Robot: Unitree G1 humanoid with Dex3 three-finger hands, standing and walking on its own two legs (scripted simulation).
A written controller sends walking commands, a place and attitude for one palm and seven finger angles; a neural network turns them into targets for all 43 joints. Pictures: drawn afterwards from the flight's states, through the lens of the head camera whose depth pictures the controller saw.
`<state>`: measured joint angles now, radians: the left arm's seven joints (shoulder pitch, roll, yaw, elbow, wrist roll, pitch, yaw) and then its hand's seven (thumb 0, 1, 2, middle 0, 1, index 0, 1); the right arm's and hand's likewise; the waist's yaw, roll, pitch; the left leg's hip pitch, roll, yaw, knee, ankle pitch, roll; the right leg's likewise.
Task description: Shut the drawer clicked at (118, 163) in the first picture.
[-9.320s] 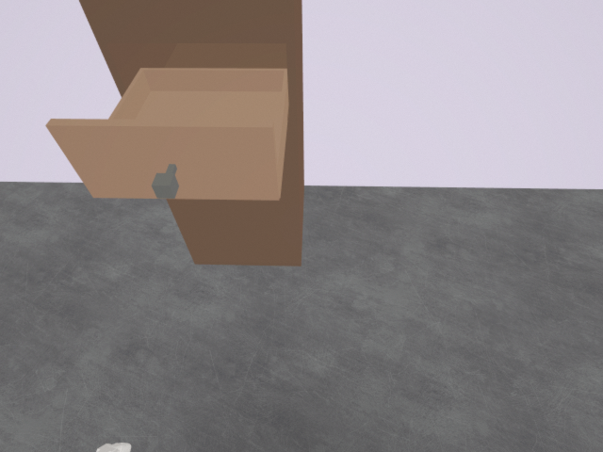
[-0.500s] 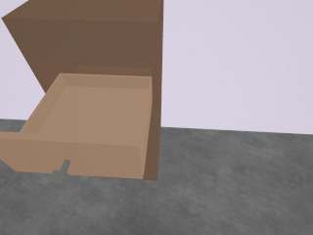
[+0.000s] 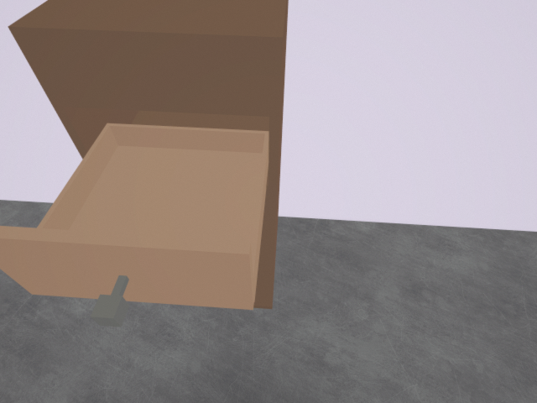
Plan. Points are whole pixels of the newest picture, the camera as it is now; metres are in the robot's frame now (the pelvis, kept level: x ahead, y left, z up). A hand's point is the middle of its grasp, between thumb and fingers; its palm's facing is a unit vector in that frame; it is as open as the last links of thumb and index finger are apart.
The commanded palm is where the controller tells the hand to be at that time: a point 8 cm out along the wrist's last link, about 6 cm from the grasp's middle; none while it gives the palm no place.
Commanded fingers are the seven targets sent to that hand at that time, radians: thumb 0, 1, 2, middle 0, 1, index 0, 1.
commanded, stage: look again from close up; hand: left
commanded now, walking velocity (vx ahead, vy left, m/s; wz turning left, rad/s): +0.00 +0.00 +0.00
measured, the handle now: (115, 299) +0.25 +0.24 +0.02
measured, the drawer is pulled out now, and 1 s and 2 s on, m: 0.30 0.29 0.29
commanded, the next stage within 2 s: raise the hand and make a fist in 0.32 s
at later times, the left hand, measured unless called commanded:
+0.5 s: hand out of the picture +0.02 +0.19 -0.15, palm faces +0.15 -0.96 -0.25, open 7.2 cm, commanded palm +0.09 +0.21 -0.06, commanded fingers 0.00 0.90 0.90 -0.30 -0.41 -0.30 -0.41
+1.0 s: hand out of the picture +0.09 +0.18 +0.01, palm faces +0.07 -1.00 -0.06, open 5.1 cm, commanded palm +0.07 +0.23 +0.00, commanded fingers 0.00 0.90 0.90 -0.80 -0.95 -0.80 -0.95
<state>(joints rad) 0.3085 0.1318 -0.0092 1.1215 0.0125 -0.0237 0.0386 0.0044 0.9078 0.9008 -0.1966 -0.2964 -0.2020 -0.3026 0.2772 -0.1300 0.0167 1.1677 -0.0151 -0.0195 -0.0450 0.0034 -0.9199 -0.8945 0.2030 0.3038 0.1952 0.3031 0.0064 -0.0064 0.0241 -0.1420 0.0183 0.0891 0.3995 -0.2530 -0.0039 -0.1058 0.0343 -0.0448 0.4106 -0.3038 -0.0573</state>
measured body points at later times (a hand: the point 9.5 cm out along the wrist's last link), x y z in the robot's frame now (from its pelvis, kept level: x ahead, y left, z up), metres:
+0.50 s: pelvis +0.00 +0.01 +0.00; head +0.02 +0.00 +0.45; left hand +0.01 +0.24 -0.13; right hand +0.00 -0.22 -0.16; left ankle -0.03 +0.12 -0.74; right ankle -0.05 -0.08 -0.74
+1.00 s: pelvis -0.08 +0.00 -0.07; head -0.05 +0.00 +0.38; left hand +0.08 +0.23 +0.02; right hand +0.18 -0.20 -0.11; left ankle -0.03 +0.12 -0.74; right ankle -0.05 -0.08 -0.74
